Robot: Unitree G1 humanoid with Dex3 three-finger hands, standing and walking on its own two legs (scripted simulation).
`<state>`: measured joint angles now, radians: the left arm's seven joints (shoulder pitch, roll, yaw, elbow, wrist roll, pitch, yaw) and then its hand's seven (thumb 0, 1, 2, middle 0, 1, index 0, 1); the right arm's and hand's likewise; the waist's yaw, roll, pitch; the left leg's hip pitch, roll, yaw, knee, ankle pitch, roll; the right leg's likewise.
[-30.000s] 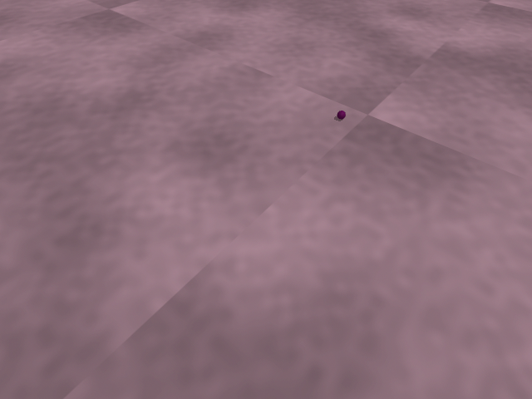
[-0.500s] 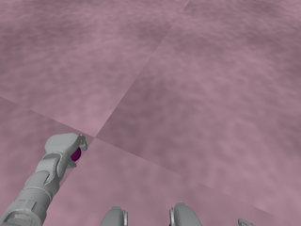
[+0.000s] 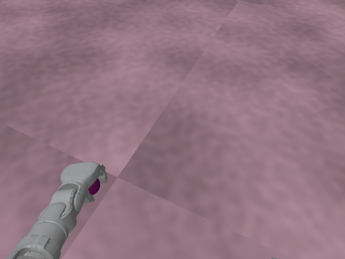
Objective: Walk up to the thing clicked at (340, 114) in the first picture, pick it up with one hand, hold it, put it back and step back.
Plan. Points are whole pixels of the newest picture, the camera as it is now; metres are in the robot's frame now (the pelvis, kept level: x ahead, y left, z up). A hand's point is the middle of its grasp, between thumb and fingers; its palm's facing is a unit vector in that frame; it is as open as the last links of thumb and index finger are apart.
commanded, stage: hold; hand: left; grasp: from above
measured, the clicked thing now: (89, 185) +0.34 +0.24 -0.09
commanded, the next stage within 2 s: crouch in 1.78 s
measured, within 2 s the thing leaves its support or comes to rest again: neither
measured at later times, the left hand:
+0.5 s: hand (85, 183) +0.32 +0.22 -0.03, palm faces -0.45 -0.05 -0.89, open 7.2 cm
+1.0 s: hand (86, 190) +0.30 +0.21 -0.01, palm faces -0.44 -0.05 -0.90, open 7.2 cm
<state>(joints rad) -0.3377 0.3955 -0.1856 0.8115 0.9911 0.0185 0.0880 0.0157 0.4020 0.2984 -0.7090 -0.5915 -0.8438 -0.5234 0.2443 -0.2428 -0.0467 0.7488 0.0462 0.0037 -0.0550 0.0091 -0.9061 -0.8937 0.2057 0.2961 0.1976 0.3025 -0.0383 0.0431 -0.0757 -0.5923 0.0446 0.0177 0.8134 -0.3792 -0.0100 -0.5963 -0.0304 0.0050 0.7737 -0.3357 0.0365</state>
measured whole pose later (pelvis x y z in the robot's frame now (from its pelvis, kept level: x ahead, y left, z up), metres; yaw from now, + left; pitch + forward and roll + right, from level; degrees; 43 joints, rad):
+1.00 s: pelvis +0.00 -0.01 +0.03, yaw -1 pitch +2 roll +1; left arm -0.27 0.39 -0.21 0.66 0.99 0.02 -0.02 0.02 0.40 0.32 -0.68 -0.64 -0.82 -0.56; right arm 0.19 -0.26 -0.04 0.70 0.06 0.06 -0.06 0.01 -0.91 -0.89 0.20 0.30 0.20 0.30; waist 0.00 0.06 -0.02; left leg -0.34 0.04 0.04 0.57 -0.27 -0.02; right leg -0.37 -0.03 0.02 0.58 -0.25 0.02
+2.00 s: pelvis +0.01 -0.01 +0.03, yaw -1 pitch +1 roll +0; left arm -0.26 0.39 -0.21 0.65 1.00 0.00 -0.04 0.02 0.38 0.36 -0.67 -0.68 -0.82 -0.60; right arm 0.18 -0.25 -0.04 0.69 0.06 0.07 -0.06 0.01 -0.91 -0.90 0.20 0.30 0.20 0.30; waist 0.01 0.05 0.00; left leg -0.27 0.04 0.04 0.49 -0.25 -0.02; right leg -0.30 -0.03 0.02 0.50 -0.23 0.03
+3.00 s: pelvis -0.06 +0.01 -0.28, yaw -2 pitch +38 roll -6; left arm -0.93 0.60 0.02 1.32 1.23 -0.11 0.32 0.00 0.36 0.33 -0.71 -0.65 -0.88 -0.58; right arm 0.21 -0.23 -0.01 0.73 -0.07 -0.04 0.04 0.01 -0.90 -0.90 0.21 0.30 0.20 0.30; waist -0.22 0.04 -0.16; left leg -1.99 0.02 -0.08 1.99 -0.67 0.00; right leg -1.96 -0.03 -0.01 1.91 -0.62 0.05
